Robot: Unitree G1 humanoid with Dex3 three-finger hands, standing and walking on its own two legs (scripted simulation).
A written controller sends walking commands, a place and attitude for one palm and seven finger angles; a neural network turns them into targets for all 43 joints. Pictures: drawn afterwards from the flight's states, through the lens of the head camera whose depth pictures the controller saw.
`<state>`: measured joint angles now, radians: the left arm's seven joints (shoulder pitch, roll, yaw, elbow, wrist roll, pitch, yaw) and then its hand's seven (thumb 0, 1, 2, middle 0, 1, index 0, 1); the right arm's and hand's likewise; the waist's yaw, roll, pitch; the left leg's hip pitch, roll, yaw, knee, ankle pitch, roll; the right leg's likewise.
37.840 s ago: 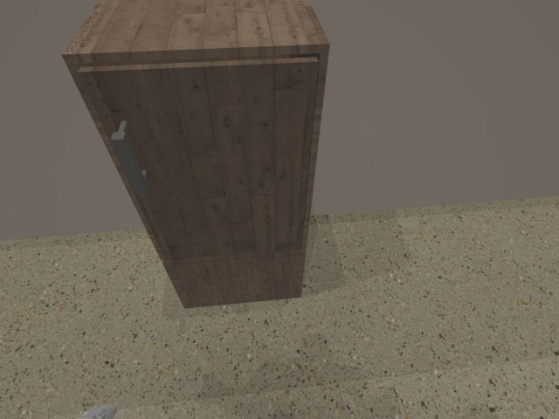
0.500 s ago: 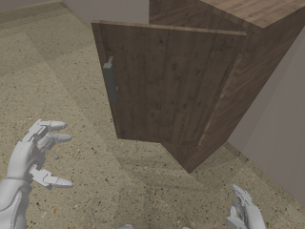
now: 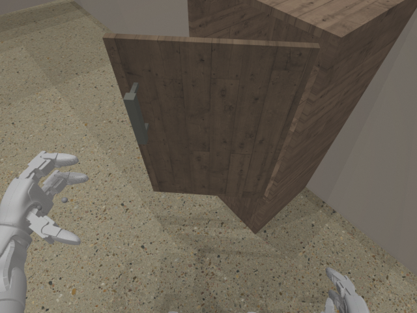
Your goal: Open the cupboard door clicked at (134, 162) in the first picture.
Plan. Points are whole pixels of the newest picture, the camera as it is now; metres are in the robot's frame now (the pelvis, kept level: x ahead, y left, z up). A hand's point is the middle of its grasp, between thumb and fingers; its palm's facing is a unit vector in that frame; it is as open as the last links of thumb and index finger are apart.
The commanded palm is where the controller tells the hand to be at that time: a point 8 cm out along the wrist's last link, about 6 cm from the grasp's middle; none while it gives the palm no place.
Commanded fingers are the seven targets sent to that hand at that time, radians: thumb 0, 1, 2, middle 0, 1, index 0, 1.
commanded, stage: raise the hand with hooked fingers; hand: left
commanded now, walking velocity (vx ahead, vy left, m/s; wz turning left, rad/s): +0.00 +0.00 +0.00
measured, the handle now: (139, 114) +0.53 +0.19 +0.05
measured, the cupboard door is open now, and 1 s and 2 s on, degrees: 45 45 45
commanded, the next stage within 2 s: move the hooked fingers beside the handle in 0.30 s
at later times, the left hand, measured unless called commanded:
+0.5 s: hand (61, 200) +0.29 +0.27 +0.08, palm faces +0.01 -1.00 -0.04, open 14.0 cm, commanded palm +0.27 +0.32 +0.07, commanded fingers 0.00 -0.50 0.30 -0.30 -1.20 -0.30 -1.20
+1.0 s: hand (84, 168) +0.36 +0.26 +0.07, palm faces -0.01 -1.00 -0.02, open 14.0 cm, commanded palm +0.34 +0.31 +0.07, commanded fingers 0.00 -0.50 0.30 -0.30 -1.20 -0.30 -1.20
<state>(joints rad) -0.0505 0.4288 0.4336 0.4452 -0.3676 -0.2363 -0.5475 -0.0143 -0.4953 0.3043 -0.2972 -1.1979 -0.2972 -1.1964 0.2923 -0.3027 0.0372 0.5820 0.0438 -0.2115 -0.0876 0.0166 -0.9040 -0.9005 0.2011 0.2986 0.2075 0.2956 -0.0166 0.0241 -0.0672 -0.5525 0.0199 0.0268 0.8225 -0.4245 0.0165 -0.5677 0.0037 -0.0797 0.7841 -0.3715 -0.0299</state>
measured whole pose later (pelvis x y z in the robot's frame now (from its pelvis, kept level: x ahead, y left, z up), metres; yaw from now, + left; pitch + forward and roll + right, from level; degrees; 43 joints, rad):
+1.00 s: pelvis +0.00 +0.01 +0.00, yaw +0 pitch +11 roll -1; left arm -0.34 0.45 0.43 0.72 -0.28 -0.29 -0.48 -0.02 -0.50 0.30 -0.30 -1.20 -0.30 -1.20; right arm 0.33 -0.29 0.04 0.61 0.04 -0.14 -0.08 0.01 -0.90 -0.90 0.20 0.30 0.21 0.30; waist -0.05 0.01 -0.07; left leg -0.62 0.01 0.04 0.84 -0.42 0.02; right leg -0.63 0.00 -0.07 0.80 -0.36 -0.02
